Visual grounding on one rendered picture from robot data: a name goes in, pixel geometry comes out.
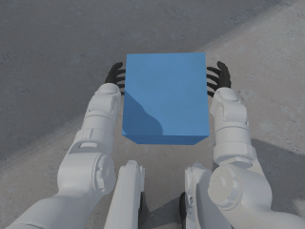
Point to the right robot shin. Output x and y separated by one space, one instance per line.
190 219

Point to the robot left forearm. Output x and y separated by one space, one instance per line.
96 134

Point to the carton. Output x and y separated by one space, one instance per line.
166 98

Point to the robot right hand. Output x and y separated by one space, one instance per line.
223 79

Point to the robot left hand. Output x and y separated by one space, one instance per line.
113 73

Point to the robot right thigh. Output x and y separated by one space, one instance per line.
206 214

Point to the left robot upper arm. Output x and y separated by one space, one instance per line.
83 179

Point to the robot right forearm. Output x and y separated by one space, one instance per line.
232 132

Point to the right robot upper arm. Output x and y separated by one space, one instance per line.
244 198

